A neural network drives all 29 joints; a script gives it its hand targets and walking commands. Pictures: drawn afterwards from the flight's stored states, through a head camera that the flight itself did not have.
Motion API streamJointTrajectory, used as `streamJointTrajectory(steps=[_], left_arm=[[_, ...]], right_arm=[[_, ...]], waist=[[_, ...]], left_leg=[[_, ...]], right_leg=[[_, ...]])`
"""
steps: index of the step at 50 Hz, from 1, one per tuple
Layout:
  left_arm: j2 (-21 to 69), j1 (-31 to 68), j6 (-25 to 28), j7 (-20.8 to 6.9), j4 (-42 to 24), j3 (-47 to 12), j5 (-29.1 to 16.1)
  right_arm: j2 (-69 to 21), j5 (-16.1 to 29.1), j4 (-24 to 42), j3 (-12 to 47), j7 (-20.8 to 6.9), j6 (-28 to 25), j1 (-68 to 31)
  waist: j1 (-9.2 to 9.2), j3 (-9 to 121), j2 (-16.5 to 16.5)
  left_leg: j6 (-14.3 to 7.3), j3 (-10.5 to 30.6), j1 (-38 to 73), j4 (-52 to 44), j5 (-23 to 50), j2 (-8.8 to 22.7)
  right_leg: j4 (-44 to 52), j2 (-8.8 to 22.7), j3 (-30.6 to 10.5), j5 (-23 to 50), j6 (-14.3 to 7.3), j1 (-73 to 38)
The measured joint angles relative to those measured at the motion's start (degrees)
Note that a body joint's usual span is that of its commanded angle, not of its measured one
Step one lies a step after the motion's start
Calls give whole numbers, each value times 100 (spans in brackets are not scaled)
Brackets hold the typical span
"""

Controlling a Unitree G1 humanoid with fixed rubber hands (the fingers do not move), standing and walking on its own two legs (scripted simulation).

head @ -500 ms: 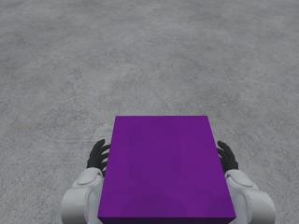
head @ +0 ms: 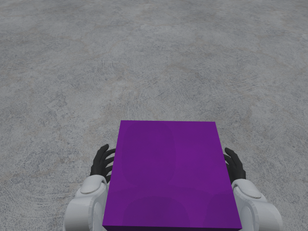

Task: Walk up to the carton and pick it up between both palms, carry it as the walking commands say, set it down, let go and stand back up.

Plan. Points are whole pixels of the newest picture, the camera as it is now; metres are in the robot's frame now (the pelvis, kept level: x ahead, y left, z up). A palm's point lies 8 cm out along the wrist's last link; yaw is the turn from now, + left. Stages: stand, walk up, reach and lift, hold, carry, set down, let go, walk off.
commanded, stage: carry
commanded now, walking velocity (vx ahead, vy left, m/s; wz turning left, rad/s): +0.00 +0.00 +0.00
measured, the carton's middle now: (165, 189) +0.24 -0.03 -0.01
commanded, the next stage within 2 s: none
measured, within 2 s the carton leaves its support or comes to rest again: neither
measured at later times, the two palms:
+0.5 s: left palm (86, 93) +0.53 +0.20 +0.08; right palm (186, 95) +0.50 -0.12 +0.08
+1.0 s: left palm (85, 60) +0.74 +0.24 +0.07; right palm (165, 64) +0.71 -0.08 +0.05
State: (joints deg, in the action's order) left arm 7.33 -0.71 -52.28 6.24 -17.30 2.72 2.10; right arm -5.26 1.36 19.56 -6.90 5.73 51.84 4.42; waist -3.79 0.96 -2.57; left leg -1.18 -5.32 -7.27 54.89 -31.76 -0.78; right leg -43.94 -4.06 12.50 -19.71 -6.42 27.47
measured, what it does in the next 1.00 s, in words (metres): walks ahead: left foot, then right foot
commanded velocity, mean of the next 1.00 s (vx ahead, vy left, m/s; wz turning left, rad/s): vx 0.00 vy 0.00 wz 0.00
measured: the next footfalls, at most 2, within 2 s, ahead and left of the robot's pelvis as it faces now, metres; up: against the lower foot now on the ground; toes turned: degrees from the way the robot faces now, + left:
left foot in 0.20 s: +0.17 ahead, +0.10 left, +0.00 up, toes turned +4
right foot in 0.52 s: +0.33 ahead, -0.06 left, +0.00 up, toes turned -7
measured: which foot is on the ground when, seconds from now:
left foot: up 0.00-0.18, down 0.20-0.56, up 0.58-0.70, down 0.72-1.00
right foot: down 0.00-0.20, up 0.22-0.50, down 0.52-0.74, up 0.76-0.96, down 0.98-1.00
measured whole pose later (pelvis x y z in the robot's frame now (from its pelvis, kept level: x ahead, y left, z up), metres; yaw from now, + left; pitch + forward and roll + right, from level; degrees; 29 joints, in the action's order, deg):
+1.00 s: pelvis +0.47 +0.09 +0.02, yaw +0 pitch +2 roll -1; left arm 6.8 2.7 -49.4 4.4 -9.4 6.7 1.6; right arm -6.1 -3.2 12.1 -6.1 4.5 50.0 1.3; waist -1.3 2.9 -3.4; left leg -3.6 -7.1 -11.7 42.8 -30.5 -0.7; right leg -40.9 1.7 7.5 -22.6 -0.8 18.3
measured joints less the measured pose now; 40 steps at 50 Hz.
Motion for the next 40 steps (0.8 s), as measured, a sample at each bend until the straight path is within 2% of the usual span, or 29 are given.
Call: streamJointTrajectory(steps=[1,2,3,4,6,8,9,10,12,15,16,17,19,20,21,22,23,26,28,30,31,33,34,35,36,37,38,40], left_arm=[[-4,64,12,31,96,-31,61],[-7,110,100,14,271,-19,154],[-5,100,113,95,317,19,97],[3,-15,23,139,60,53,23],[29,-292,-18,131,-466,163,-59],[43,-392,-10,108,-648,300,-127],[41,-366,-34,104,-617,336,-133],[21,-325,-79,107,-576,364,-138],[-46,-330,-291,142,-727,397,-226],[33,-341,-702,183,-1297,364,-372],[36,-259,-714,142,-1234,341,-317],[10,-106,-628,73,-875,333,-213],[-126,321,-247,-169,482,360,89],[-207,461,-99,-239,978,340,138],[-261,510,27,-263,1199,317,145],[-277,473,114,-245,1126,294,102],[-242,359,135,-175,766,290,-3],[45,63,245,-77,-320,337,-236],[14,123,349,-83,-239,193,-137],[-10,363,444,-172,499,169,193],[-15,402,460,-172,838,176,272],[-8,255,475,-134,1062,192,375],[-4,109,445,-66,897,196,294],[5,-63,396,-2,553,196,194],[14,-205,362,44,162,216,97],[-4,-291,339,65,-161,293,0],[-40,-321,303,71,-387,384,-102],[-79,-317,79,99,-799,443,-272]], right_arm=[[89,50,-141,11,-2,-29,-75],[148,52,-397,12,-41,-133,-174],[164,156,-513,31,22,-144,-230],[128,231,-340,86,99,-47,-208],[-81,246,-78,114,96,-8,-186],[-263,153,-70,85,-24,-57,-213],[-245,83,-137,121,-78,-75,-233],[-231,21,-205,155,-107,-67,-260],[-222,-39,-89,279,-43,98,-256],[-247,-2,682,335,80,454,15],[-250,-78,694,291,11,430,49],[-241,-184,418,221,-81,333,-9],[-168,-504,-734,48,-255,35,-322],[-115,-581,-1130,30,-257,-47,-442],[-70,-593,-1287,56,-227,-106,-497],[-44,-527,-1189,105,-163,-138,-484],[-51,-384,-837,157,-62,-117,-407],[-224,-48,220,52,30,-165,-195],[-184,7,227,-46,-13,-228,-201],[27,-142,-540,-54,-158,-414,-326],[151,-152,-930,10,-187,-448,-376],[281,-174,-1328,163,-206,-463,-398],[287,-123,-1250,224,-180,-404,-380],[249,-72,-997,269,-151,-313,-347],[159,-24,-721,275,-137,-253,-340],[-12,6,-551,249,-131,-259,-359],[-198,6,-446,210,-127,-273,-391],[-259,-14,-80,310,-62,-165,-322]], waist=[[57,-37,32],[113,-55,73],[188,-68,114],[281,-88,159],[498,-96,256],[674,-26,362],[736,7,418],[797,5,498],[865,-26,617],[704,-14,393],[638,31,317],[583,111,248],[463,287,129],[393,309,89],[327,271,73],[265,183,72],[211,66,86],[93,-115,94],[60,-56,-49],[138,85,81],[196,145,171],[318,190,288],[375,151,308],[419,76,318],[448,-11,333],[504,-79,447],[563,-104,531],[635,-108,477]], left_leg=[[172,242,-421,1175,-29,-63],[203,454,-810,2113,-133,-126],[136,615,-1149,2711,-182,-157],[67,715,-1462,2987,-248,-147],[12,753,-1876,2414,-290,7],[-54,647,-1982,751,19,184],[-78,556,-1888,-289,443,221],[-106,427,-1704,-865,917,184],[-248,172,-1391,-984,742,26],[-410,131,-1041,-1251,556,-65],[-437,132,-921,-1426,564,-90],[-452,118,-791,-1637,586,-104],[-466,87,-507,-2044,640,-109],[-462,72,-367,-2196,638,-107],[-451,48,-228,-2312,612,-112],[-442,23,-107,-2380,564,-122],[-435,-4,-7,-2397,487,-135],[-391,3,45,-1983,101,-153],[-173,121,-384,-873,250,-17],[106,294,-987,595,-117,-86],[119,348,-1203,1015,-367,-105],[82,372,-1492,890,-669,-25],[83,334,-1553,355,-480,64],[83,273,-1536,-425,18,146],[15,205,-1461,-1094,831,187],[-98,69,-1352,-1172,1056,133],[-168,-51,-1264,-1164,844,83],[-291,-147,-1131,-1118,535,74]], right_leg=[[-140,15,62,-227,-64,-126],[-180,23,125,-390,-77,-298],[-137,17,169,-512,-49,-498],[-60,6,180,-604,2,-680],[169,-20,106,-704,89,-1026],[374,30,13,-791,169,-1318],[354,102,-22,-849,210,-1425],[105,233,-85,-886,267,-1445],[-787,371,-558,-962,400,-1204],[-1541,254,-1086,-1308,465,-876],[-1578,263,-1163,-1365,502,-769],[-1539,293,-1203,-1378,540,-650],[-1244,383,-1154,-1320,633,-459],[-1021,425,-1090,-1216,687,-391],[-782,455,-1020,-1077,725,-338],[-509,472,-937,-891,740,-303],[-213,470,-844,-654,723,-287],[573,409,-508,382,497,-392],[436,385,-334,64,401,-505],[298,495,-243,-327,355,-695],[307,539,-220,-454,386,-851],[441,570,-199,-596,497,-1180],[515,562,-200,-643,543,-1324],[533,557,-211,-702,582,-1436],[443,574,-235,-794,620,-1501],[173,676,-347,-885,654,-1453],[-236,713,-545,-994,655,-1302],[-820,572,-881,-1276,622,-1089]])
